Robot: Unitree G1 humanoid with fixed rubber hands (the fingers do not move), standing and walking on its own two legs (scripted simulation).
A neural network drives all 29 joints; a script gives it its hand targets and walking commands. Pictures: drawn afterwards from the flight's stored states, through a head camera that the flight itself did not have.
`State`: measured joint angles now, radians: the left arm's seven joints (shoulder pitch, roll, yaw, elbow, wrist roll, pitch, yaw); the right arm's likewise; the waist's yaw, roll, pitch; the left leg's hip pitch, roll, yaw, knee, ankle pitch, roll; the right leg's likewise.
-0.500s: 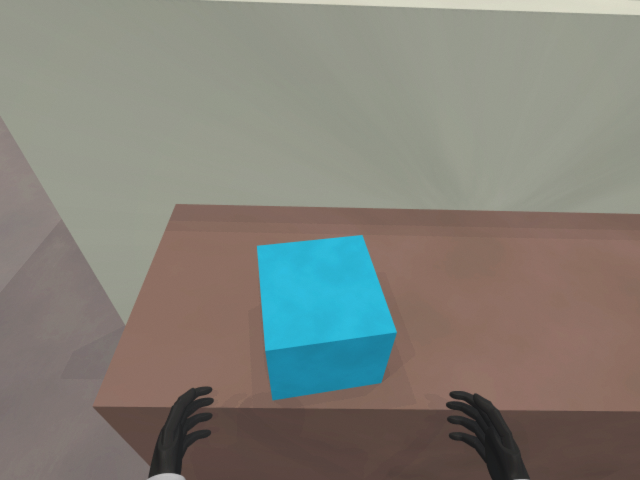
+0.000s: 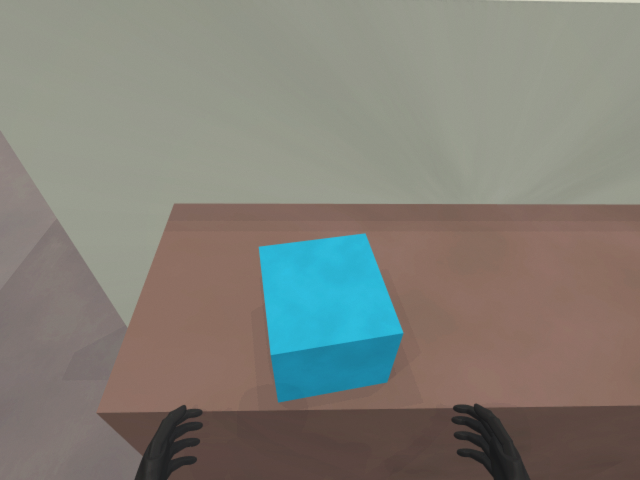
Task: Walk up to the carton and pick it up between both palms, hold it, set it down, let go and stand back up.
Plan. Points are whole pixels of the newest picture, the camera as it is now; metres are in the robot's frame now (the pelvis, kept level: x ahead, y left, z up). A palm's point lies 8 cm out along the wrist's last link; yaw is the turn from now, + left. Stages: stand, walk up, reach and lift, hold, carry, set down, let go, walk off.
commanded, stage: set down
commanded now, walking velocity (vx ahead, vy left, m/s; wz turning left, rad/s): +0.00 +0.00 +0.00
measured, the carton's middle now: (323, 315) +0.39 +0.02 -0.07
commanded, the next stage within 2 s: let go in 0.38 s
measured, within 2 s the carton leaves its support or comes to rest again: neither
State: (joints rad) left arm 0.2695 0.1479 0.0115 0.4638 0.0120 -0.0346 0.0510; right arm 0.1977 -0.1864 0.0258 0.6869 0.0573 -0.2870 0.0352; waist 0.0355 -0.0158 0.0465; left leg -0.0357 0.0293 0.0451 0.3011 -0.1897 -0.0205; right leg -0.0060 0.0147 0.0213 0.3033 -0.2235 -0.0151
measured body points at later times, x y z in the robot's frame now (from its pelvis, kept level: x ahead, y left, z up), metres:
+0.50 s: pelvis +0.00 +0.00 +0.00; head +0.00 +0.00 +0.45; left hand +0.17 +0.23 -0.09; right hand +0.18 -0.22 -0.09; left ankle -0.01 +0.13 -0.75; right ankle -0.03 -0.11 -0.75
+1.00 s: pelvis -0.01 +0.00 +0.00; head -0.02 +0.00 +0.45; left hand +0.16 +0.23 -0.09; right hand +0.16 -0.23 -0.09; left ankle -0.01 +0.13 -0.75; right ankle -0.03 -0.11 -0.75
